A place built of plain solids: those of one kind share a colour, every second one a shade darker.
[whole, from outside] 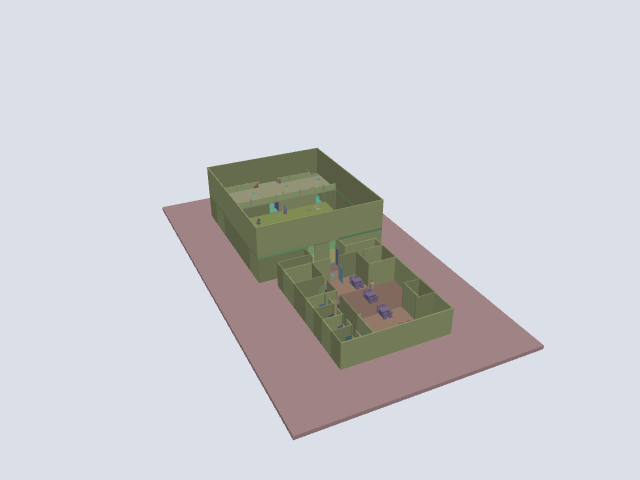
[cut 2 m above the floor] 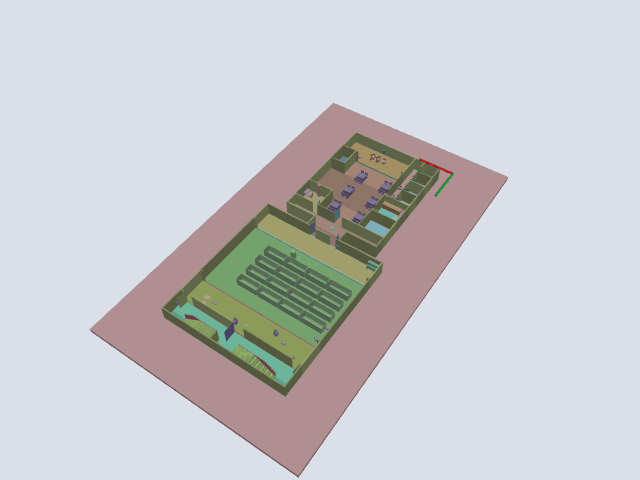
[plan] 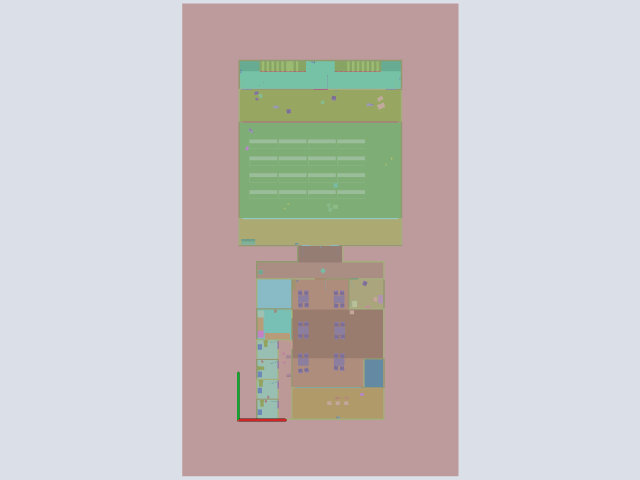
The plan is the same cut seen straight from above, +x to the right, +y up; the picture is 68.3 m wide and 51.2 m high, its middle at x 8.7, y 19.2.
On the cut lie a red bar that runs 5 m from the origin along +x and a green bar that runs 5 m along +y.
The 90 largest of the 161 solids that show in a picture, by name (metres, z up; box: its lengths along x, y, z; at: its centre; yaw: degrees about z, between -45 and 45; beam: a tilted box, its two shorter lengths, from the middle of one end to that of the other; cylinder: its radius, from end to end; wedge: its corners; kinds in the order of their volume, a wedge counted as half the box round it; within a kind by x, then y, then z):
{
 "under_1": {"box": [29.47, 50.43, 0.5], "at": [8.73, 19.21, -0.33]},
 "wall_1": {"box": [0.16, 2.74, 3.68], "at": [0.08, 20.05, 1.54]},
 "wall_2": {"box": [0.16, 10.17, 3.68], "at": [0.08, 26.64, 1.54]},
 "wall_3": {"box": [0.16, 19.59, 4.08], "at": [0.08, 28.48, 5.72]},
 "wall_4": {"box": [0.16, 3.34, 3.68], "at": [0.08, 33.52, 1.54]},
 "wall_5": {"box": [0.16, 2.95, 3.68], "at": [0.08, 36.8, 1.54]},
 "wall_6": {"box": [0.16, 1.99, 3.68], "at": [1.96, 1.16, 1.54]},
 "wall_7": {"box": [0.16, 1.99, 3.68], "at": [1.96, 3.27, 1.54]},
 "wall_8": {"box": [0.16, 1.99, 3.68], "at": [1.96, 5.39, 1.54]},
 "wall_9": {"box": [0.16, 1.99, 3.68], "at": [1.96, 7.51, 1.54]},
 "wall_10": {"box": [0.16, 3.14, 3.68], "at": [1.96, 10.21, 1.54]},
 "wall_11": {"box": [0.16, 3.08, 3.68], "at": [1.96, 13.45, 1.54]},
 "wall_12": {"box": [0.16, 1.69, 3.68], "at": [1.96, 15.96, 1.54]},
 "wall_13": {"box": [2.43, 0.13, 3.68], "at": [3.09, 2.21, 1.54]},
 "wall_14": {"box": [2.43, 0.13, 3.68], "at": [3.09, 4.33, 1.54]},
 "wall_15": {"box": [2.43, 0.13, 3.68], "at": [3.09, 6.46, 1.54]},
 "wall_16": {"box": [6.41, 0.031, 3.68], "at": [3.21, 18.54, 1.54]},
 "wall_17": {"box": [6.75, 0.13, 3.68], "at": [3.37, 18.61, 1.54]},
 "wall_18": {"box": [3.88, 0.13, 3.68], "at": [3.81, 8.57, 1.54]},
 "wall_19": {"box": [3.88, 0.13, 3.68], "at": [3.81, 11.85, 1.54]},
 "wall_20": {"box": [4.54, 0.16, 3.68], "at": [4.14, 16.89, 1.54]},
 "wall_21": {"box": [6.62, 0.13, 3.68], "at": [4.73, 35.26, 1.54]},
 "wall_22": {"box": [6.26, 0.13, 3.68], "at": [5.0, 15.05, 1.54]},
 "wall_23": {"box": [0.13, 3.24, 3.68], "at": [5.69, 1.78, 1.54]},
 "wall_24": {"box": [0.13, 4.05, 3.68], "at": [5.69, 5.55, 1.54]},
 "wall_25": {"box": [0.13, 2.21, 3.68], "at": [5.69, 9.74, 1.54]},
 "wall_26": {"box": [0.13, 3.08, 3.68], "at": [5.69, 13.45, 1.54]},
 "wall_27": {"box": [0.16, 1.55, 3.68], "at": [6.33, 17.75, 1.54]},
 "wall_28": {"box": [13.72, 0.16, 3.68], "at": [8.73, 0.08, 1.54]},
 "wall_29": {"box": [17.47, 0.16, 4.08], "at": [8.73, 18.6, 5.72]},
 "wall_30": {"box": [2.15, 0.13, 3.68], "at": [8.73, 18.61, 1.54]},
 "wall_31": {"box": [17.47, 0.16, 8.06], "at": [8.73, 38.35, 3.73]},
 "wall_32": {"box": [2.65, 0.13, 3.68], "at": [10.66, 15.05, 1.54]},
 "wall_33": {"box": [0.16, 1.55, 3.68], "at": [11.14, 17.75, 1.54]},
 "wall_34": {"box": [0.13, 3.08, 3.68], "at": [11.78, 13.45, 1.54]},
 "wall_35": {"box": [6.17, 0.13, 3.68], "at": [12.62, 35.26, 1.54]},
 "wall_36": {"box": [4.54, 0.16, 3.68], "at": [13.33, 16.89, 1.54]},
 "wall_37": {"box": [0.13, 2.92, 3.68], "at": [13.37, 4.99, 1.54]},
 "wall_38": {"box": [3.88, 0.13, 3.68], "at": [13.65, 11.85, 1.54]},
 "wall_39": {"box": [6.76, 0.13, 3.68], "at": [14.09, 18.61, 1.54]},
 "wall_40": {"box": [2.83, 0.13, 3.68], "at": [14.18, 15.05, 1.54]},
 "wall_41": {"box": [6.41, 0.031, 3.68], "at": [14.27, 18.54, 1.54]},
 "wall_42": {"box": [2.59, 0.13, 3.68], "at": [14.3, 3.46, 1.54]},
 "wall_43": {"box": [2.29, 0.13, 3.68], "at": [14.45, 6.51, 1.54]},
 "wall_44": {"box": [0.16, 3.24, 3.68], "at": [15.52, 1.78, 1.54]},
 "wall_45": {"box": [0.16, 2.92, 3.68], "at": [15.52, 4.99, 1.54]},
 "wall_46": {"box": [0.16, 5.2, 3.68], "at": [15.52, 9.18, 1.54]},
 "wall_47": {"box": [0.16, 3.08, 3.68], "at": [15.52, 13.45, 1.54]},
 "wall_48": {"box": [0.16, 1.69, 3.68], "at": [15.52, 15.96, 1.54]},
 "wall_49": {"box": [0.16, 2.74, 3.68], "at": [17.39, 20.05, 1.54]},
 "wall_50": {"box": [0.16, 10.17, 3.68], "at": [17.39, 26.64, 1.54]},
 "wall_51": {"box": [0.16, 19.59, 4.08], "at": [17.39, 28.48, 5.72]},
 "wall_52": {"box": [0.16, 3.34, 3.68], "at": [17.39, 33.52, 1.54]},
 "wall_53": {"box": [0.16, 2.95, 3.68], "at": [17.39, 36.8, 1.54]},
 "floor_chapel_1": {"box": [17.15, 10.17, 0.5], "at": [8.73, 26.64, -0.25]},
 "floor_school_1": {"box": [5.96, 3.21, 0.5], "at": [8.73, 13.38, -0.25]},
 "floor_school_2": {"box": [7.55, 3.05, 0.5], "at": [9.53, 5.05, -0.25]},
 "floor_school_3": {"box": [9.68, 5.2, 0.5], "at": [10.6, 9.18, -0.25]},
 "floor_dais_1": {"box": [17.15, 2.74, 0.67], "at": [8.73, 20.05, -0.16]},
 "stair_1": {"box": [2.37, 1.06, 2.32], "at": [6.02, 37.74, 0.86]},
 "stair_2": {"box": [2.11, 1.06, 2.51], "at": [6.15, 37.74, 0.95]},
 "stair_3": {"box": [0.81, 1.06, 3.43], "at": [6.8, 37.74, 1.41]},
 "stair_4": {"box": [1.33, 1.06, 3.06], "at": [10.94, 37.74, 1.23]},
 "stair_5": {"box": [1.85, 1.06, 2.69], "at": [11.2, 37.74, 1.05]},
 "stair_6": {"box": [2.89, 1.06, 1.96], "at": [11.72, 37.74, 0.68]},
 "floor_back_rows_1": {"box": [17.15, 3.34, 0.5], "at": [8.73, 33.52, -0.25]},
 "floor_platform_1": {"box": [9.68, 3.24, 0.67], "at": [10.6, 1.78, -0.16]},
 "floor_lobby_1": {"box": [2.1, 1.06, 0.5], "at": [1.21, 37.74, -0.25]},
 "floor_lobby_2": {"box": [17.15, 1.89, 0.5], "at": [8.73, 36.27, -0.25]},
 "floor_lobby_3": {"box": [3.07, 1.06, 0.5], "at": [8.73, 37.74, -0.25]},
 "floor_lobby_4": {"box": [2.1, 1.06, 0.5], "at": [16.26, 37.74, -0.25]},
 "floor_passage_1": {"box": [13.4, 1.69, 0.5], "at": [8.73, 15.96, -0.25]},
 "floor_passage_2": {"box": [4.65, 1.74, 0.5], "at": [8.73, 17.68, -0.25]},
 "upper_floor_gallery_1": {"box": [17.15, 5.49, 0.16], "at": [8.73, 34.47, 3.6]},
 "floor_wc_1": {"box": [2.14, 1.99, 0.5], "at": [3.1, 1.16, -0.25]},
 "floor_wc_2": {"box": [2.14, 1.99, 0.5], "at": [3.1, 3.27, -0.25]},
 "floor_wc_3": {"box": [2.14, 1.99, 0.5], "at": [3.1, 5.39, -0.25]},
 "floor_wc_4": {"box": [2.14, 1.99, 0.5], "at": [3.1, 7.51, -0.25]},
 "floor_kitchen_1": {"box": [3.59, 3.14, 0.5], "at": [3.83, 10.21, -0.25]},
 "floor_deacons_1": {"box": [3.59, 3.08, 0.5], "at": [3.83, 13.45, -0.25]},
 "floor_vestry_1": {"box": [3.59, 3.08, 0.5], "at": [13.64, 13.45, -0.25]},
 "floor_back_lobby_1": {"box": [1.32, 8.35, 0.5], "at": [4.96, 4.33, -0.25]},
 "floor_stack_store_1": {"box": [2.0, 2.92, 0.5], "at": [14.44, 4.99, -0.25]},
 "floor_gap_dais_step_1": {"box": [16.55, 0.13, 0.67], "at": [8.73, 21.48, -0.16]},
 "counter_run_1": {"box": [2.68, 0.61, 0.78], "at": [4.17, 8.96, 0.49]},
 "stair_guard_1": {"box": [17.15, 0.08, 0.9], "at": [8.73, 31.76, 4.13]},
 "floor_gap_rear_open_1": {"box": [16.55, 0.13, 0.5], "at": [8.73, 31.79, -0.25]},
 "fridge_1": {"box": [0.7, 0.75, 1.72], "at": [2.39, 11.31, 0.86]},
 "piano_upright_1": {"box": [1.5, 0.36, 1.22], "at": [1.04, 18.87, 0.78]},
 "floor_gap_platform_step_1": {"box": [6.95, 0.13, 0.67], "at": [9.54, 3.46, -0.16]}
}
